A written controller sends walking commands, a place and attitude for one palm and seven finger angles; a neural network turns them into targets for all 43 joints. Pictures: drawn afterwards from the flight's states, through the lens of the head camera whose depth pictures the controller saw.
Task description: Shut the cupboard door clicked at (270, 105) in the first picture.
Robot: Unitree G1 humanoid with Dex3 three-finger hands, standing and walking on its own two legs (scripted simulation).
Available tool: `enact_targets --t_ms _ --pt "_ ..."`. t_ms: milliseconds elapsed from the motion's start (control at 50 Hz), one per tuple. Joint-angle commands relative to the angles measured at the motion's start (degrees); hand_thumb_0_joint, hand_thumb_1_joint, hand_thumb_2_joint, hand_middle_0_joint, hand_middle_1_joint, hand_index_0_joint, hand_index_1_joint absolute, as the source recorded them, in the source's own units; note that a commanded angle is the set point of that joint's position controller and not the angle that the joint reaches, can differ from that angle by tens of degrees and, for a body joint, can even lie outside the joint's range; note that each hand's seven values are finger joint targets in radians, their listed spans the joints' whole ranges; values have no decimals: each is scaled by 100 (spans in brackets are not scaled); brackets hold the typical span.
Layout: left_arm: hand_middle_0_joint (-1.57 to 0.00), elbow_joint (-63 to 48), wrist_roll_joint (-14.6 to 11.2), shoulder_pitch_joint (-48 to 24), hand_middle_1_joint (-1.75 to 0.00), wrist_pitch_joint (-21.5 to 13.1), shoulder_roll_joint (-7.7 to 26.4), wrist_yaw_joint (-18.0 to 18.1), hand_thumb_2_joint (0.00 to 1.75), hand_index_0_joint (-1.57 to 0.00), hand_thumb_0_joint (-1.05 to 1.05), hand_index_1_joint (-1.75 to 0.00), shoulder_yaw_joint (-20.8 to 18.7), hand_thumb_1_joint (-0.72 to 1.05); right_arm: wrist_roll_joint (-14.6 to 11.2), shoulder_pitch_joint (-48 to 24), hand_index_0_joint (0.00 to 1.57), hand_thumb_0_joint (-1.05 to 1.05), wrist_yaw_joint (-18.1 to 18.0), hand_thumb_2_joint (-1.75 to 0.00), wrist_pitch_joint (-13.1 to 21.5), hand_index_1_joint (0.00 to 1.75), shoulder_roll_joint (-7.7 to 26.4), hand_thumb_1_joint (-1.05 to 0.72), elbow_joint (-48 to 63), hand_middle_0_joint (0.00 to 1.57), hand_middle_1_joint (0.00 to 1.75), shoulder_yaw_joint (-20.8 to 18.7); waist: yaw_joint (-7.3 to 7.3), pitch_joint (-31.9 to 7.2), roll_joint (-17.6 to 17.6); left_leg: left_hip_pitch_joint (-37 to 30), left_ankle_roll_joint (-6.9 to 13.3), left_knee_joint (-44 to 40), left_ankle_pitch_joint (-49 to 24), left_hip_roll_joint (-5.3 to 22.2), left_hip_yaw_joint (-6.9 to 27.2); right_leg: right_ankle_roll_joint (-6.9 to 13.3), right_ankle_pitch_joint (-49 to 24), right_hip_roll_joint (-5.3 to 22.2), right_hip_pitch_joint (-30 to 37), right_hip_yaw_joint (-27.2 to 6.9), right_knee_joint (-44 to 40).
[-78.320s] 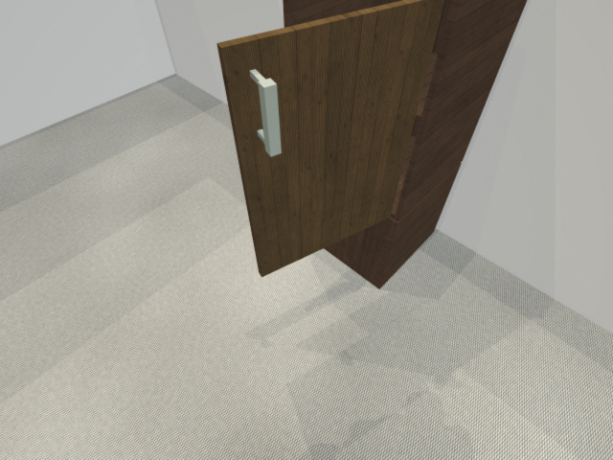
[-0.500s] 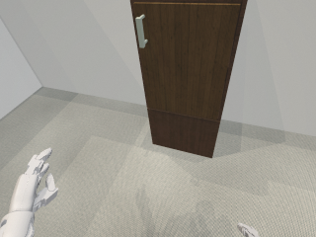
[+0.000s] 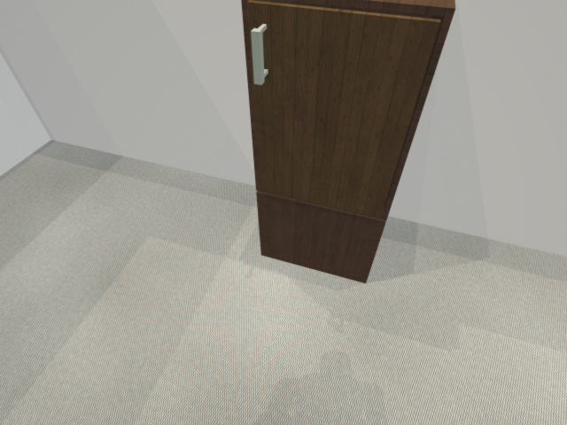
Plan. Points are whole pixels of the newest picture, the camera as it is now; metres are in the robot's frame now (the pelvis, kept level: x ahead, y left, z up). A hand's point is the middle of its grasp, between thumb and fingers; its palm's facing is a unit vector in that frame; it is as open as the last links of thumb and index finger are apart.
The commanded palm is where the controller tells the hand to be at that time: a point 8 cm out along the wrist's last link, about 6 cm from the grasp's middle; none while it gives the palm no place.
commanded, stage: let the arm hang, fingers relaxed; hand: left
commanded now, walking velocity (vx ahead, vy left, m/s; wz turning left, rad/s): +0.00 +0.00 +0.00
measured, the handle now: (261, 54) +0.89 +0.10 +0.14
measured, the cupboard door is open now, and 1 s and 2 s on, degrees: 0 0 0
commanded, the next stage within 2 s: look to check the result in 0.50 s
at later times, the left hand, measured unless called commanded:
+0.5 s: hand out of the picture -0.04 +0.16 -0.18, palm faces +0.02 -0.99 -0.12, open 7.3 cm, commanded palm none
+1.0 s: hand out of the picture -0.03 +0.17 -0.18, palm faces +0.01 -0.99 -0.17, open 7.3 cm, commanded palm none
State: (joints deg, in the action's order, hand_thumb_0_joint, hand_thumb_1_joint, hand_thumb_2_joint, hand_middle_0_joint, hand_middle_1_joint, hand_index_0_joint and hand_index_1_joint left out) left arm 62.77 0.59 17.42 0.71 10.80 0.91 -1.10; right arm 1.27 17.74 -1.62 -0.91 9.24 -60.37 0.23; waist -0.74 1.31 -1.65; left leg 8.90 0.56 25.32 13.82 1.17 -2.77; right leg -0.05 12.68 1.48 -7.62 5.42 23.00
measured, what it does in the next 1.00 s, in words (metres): stands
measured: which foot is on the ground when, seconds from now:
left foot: down 0.00-1.00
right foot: down 0.00-1.00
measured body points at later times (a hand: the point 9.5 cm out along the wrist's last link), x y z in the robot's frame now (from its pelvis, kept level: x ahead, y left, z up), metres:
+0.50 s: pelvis -0.01 +0.02 +0.00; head -0.02 +0.02 +0.45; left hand -0.04 +0.21 -0.17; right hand -0.05 -0.19 -0.16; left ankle +0.00 +0.11 -0.74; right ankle +0.00 -0.12 -0.74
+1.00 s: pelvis -0.01 +0.01 +0.00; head -0.01 +0.01 +0.45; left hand -0.03 +0.22 -0.16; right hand -0.04 -0.19 -0.17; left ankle +0.00 +0.11 -0.74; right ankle +0.00 -0.12 -0.74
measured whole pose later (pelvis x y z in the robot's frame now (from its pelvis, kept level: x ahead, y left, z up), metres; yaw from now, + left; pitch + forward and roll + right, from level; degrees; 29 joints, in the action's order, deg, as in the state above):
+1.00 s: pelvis -0.01 +0.01 +0.00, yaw -2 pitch -3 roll +0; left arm 67.0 0.9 19.3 -0.5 6.1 2.0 -0.7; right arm 0.9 19.3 -1.9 -0.2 6.4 -65.0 0.1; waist -0.9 1.5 -0.7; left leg 8.9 1.6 24.3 13.1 0.2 -5.3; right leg -1.0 12.4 2.5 -9.7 2.9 24.7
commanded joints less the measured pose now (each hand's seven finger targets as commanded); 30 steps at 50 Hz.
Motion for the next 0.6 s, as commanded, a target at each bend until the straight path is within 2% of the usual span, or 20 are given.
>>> enact_targets --t_ms 0,60,140,180,300,480,580 --pt "-20 -39 -1 208 -30 -99 343 64 90 -20 0 -30 -53 90 -32 314 20 0 -69 -90 114 30 536 -90 28 20 30 -73 36 387 363 360 94 -706 -451 464 521 175 -118 450 -147 -529 -498" --pt "-20 89 8 334 -30 -107 321 84 90 -20 0 -30 -47 90 -49 387 20 0 -70 -90 120 30 511 -90 -106 20 30 -61 55 422 378 338 108 -725 -513 449 490 155 -152 440 -175 -527 -458" --pt "-20 224 8 444 -30 -84 187 102 90 -20 0 -30 -36 90 -35 466 20 0 -82 -90 116 30 359 -90 -255 20 30 -48 60 573 233 442 121 -838 -172 428 496 140 -5 430 -274 -547 -414" --pt "-20 255 17 489 -30 -80 173 108 90 -20 0 -30 -52 90 -39 515 20 0 -87 -90 123 30 313 -90 -286 20 30 -44 60 565 93 505 127 -883 -102 433 505 136 -5 423 -249 -538 -362" --pt "-20 349 26 629 -30 -101 43 126 90 -20 0 -30 -54 90 -44 600 20 0 -102 -90 141 30 192 -90 -362 20 30 -46 57 515 57 448 149 -827 -224 414 458 134 -146 436 -274 -546 -324" --pt "-20 423 39 736 -30 -107 -73 142 90 -20 0 -30 -42 90 -47 688 20 0 -105 -90 113 30 132 -90 -370 20 30 -60 19 740 24 573 135 -845 154 391 450 136 19 416 -475 -568 -368" --pt "-20 402 49 751 -30 -103 -92 143 90 -20 0 -30 -46 90 -45 706 20 0 -105 -90 120 30 157 -90 -330 20 30 -80 12 681 -60 579 156 -937 290 443 532 118 -24 380 -488 -564 -287"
